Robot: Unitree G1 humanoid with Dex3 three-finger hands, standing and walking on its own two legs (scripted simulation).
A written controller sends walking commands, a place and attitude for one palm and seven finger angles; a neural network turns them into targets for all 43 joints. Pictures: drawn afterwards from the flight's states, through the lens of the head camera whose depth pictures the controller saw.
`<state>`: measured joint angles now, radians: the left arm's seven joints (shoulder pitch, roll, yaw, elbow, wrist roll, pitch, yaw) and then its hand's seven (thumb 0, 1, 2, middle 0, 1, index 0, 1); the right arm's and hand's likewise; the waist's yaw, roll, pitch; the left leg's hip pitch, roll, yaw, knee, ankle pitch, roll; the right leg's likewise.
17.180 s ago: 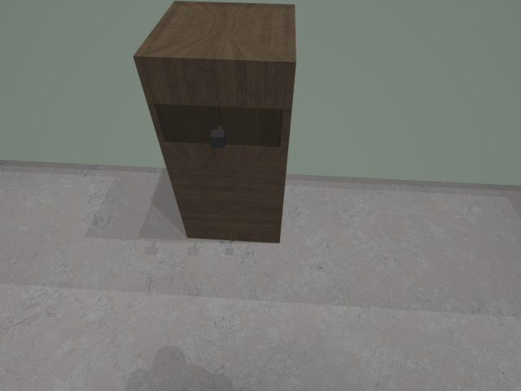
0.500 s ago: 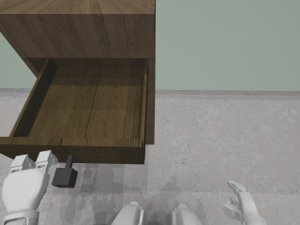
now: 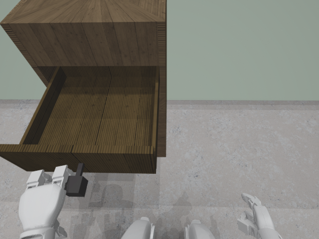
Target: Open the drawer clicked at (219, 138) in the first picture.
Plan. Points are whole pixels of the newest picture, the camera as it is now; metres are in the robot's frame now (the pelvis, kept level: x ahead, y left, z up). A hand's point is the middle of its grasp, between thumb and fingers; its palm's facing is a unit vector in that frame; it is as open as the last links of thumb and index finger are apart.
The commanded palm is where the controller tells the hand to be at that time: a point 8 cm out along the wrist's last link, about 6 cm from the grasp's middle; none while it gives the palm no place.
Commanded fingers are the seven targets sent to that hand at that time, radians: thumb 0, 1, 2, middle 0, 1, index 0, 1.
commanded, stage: lift the hand off the handle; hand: left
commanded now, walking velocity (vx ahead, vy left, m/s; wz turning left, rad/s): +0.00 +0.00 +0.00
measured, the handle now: (77, 178) +0.26 +0.24 -0.02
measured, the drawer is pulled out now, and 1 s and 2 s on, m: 0.30 0.30 0.30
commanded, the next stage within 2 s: none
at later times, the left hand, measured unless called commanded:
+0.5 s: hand (55, 192) +0.22 +0.28 -0.01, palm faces -0.01 -0.01 -1.00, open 13.6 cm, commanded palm +0.20 +0.27 +0.04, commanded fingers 0.00 -0.50 0.30 -0.30 -1.20 -0.30 -1.20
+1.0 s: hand (44, 188) +0.22 +0.28 +0.03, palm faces +0.01 -0.02 -1.00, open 13.8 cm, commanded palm +0.19 +0.27 +0.08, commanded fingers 0.00 -0.50 0.30 -0.30 -1.20 -0.30 -1.20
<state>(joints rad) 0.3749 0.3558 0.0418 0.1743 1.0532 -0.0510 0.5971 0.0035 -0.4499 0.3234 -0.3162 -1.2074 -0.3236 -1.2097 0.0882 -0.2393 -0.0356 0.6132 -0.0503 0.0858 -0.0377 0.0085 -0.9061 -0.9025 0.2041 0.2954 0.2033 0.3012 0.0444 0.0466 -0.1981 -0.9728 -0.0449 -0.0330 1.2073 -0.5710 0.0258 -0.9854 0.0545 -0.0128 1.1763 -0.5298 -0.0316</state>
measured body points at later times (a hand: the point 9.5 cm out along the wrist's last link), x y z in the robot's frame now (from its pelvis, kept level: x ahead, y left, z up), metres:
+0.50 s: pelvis +0.01 -0.01 +0.02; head +0.07 -0.02 +0.46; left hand +0.21 +0.28 +0.04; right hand +0.19 -0.25 -0.10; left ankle +0.00 +0.10 -0.64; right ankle +0.02 -0.10 -0.64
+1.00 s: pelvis +0.02 +0.00 +0.04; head +0.06 -0.02 +0.48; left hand +0.21 +0.28 +0.08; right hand +0.22 -0.24 -0.07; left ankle +0.00 +0.10 -0.64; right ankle +0.02 -0.10 -0.64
